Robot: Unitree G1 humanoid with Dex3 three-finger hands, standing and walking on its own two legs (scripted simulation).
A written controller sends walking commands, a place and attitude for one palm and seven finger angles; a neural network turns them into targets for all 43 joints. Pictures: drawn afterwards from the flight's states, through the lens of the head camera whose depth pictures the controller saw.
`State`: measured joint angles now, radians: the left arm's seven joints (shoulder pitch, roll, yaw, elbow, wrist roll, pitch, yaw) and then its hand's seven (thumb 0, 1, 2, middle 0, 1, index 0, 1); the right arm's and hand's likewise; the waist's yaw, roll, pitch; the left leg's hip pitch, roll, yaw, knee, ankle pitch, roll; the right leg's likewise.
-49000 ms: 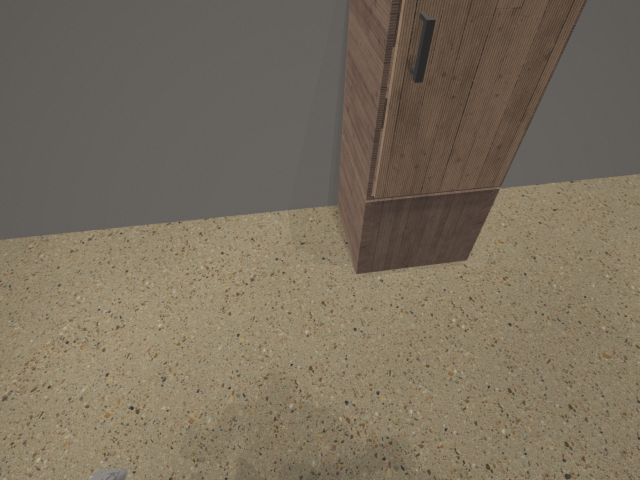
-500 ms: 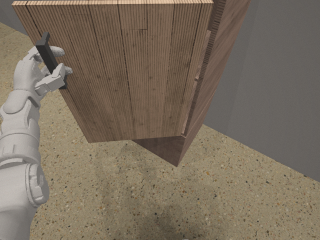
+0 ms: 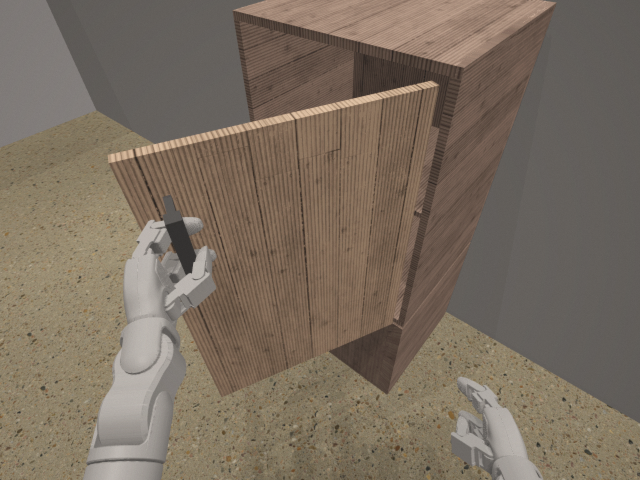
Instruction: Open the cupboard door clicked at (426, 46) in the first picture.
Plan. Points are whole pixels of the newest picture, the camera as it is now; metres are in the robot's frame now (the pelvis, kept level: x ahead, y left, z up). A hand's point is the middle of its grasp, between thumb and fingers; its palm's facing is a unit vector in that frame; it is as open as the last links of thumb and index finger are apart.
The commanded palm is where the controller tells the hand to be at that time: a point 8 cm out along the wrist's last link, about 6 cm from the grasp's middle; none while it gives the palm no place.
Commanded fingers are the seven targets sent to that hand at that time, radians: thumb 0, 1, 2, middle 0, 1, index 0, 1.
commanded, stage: pull the door open along its arc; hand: left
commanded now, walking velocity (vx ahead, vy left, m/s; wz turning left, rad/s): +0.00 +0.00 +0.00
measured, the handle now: (185, 247) +0.36 +0.20 +0.13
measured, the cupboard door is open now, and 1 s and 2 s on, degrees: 65 77 78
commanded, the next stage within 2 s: open thumb and fingers to let go in 0.30 s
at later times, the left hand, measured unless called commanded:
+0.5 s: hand (253, 323) +0.25 +0.09 +0.13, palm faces +0.38 -0.92 +0.00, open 5.8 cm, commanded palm +0.22 +0.15 +0.13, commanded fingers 0.00 0.48 0.72 -0.37 -1.30 -0.37 -1.30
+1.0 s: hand (241, 317) +0.26 +0.10 +0.14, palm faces +0.37 -0.93 +0.02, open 13.6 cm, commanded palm +0.21 +0.14 +0.13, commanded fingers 0.00 -0.50 0.30 -0.22 -0.75 -0.22 -0.75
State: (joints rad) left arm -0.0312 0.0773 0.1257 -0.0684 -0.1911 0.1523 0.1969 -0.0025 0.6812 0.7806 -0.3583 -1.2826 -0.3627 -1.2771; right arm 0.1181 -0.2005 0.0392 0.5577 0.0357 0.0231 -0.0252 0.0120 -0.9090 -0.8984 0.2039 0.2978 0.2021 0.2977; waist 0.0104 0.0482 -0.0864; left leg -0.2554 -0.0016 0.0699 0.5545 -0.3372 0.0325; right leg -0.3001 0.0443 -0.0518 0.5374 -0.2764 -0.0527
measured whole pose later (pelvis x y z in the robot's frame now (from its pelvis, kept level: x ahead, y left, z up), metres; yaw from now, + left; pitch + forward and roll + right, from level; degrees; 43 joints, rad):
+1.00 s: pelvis -0.03 -0.01 +0.00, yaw +3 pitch -5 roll +0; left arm 0.04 -0.05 -0.16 -0.14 -0.03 0.17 0.43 0.00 -0.39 0.35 -0.30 -1.12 -0.30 -1.12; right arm 0.12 -0.18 0.05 0.63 -0.01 0.05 -0.05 0.01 -0.91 -0.90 0.20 0.30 0.20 0.30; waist 0.04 0.06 0.00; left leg -0.15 -0.02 0.01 0.51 -0.28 0.03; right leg -0.17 0.03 -0.11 0.48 -0.23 -0.06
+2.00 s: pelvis -0.02 +0.00 +0.00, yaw +1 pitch -3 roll +0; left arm 0.28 0.15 -0.05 -0.35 -0.16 0.16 -0.05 -0.01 -0.50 0.30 -0.22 -0.34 -0.20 -0.35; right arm 0.19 -0.20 0.08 0.52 0.03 0.03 -0.03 0.02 -0.91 -0.90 0.21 0.30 0.20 0.30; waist 0.02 0.04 -0.03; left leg -0.18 -0.02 0.05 0.55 -0.32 0.04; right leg -0.22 0.03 -0.07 0.54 -0.27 -0.05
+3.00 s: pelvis -0.02 +0.01 +0.00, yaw +3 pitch -2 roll -2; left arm 0.44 0.28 0.22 -0.38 -0.31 0.05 -0.29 -0.01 -0.50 0.30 -0.15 -0.30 -0.15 -0.30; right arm 0.23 -0.24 0.08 0.59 0.05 -0.27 -0.07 0.02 -0.90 -0.90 0.21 0.30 0.20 0.30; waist 0.05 0.06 -0.04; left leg -0.23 -0.03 0.02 0.60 -0.33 0.05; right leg -0.24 0.02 -0.10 0.54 -0.27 -0.03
